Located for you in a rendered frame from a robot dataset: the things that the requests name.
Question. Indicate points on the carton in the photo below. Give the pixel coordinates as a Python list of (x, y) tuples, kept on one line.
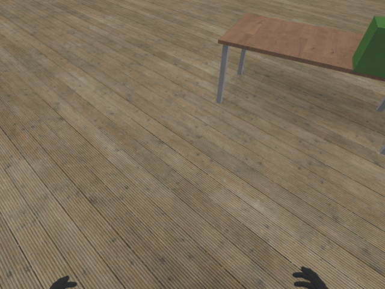
[(369, 57)]

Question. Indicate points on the robot left hand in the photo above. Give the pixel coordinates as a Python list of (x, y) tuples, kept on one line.
[(63, 283)]

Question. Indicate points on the table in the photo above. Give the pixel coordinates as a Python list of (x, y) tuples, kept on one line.
[(315, 45)]

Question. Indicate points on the robot right hand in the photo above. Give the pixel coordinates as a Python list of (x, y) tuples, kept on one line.
[(308, 274)]

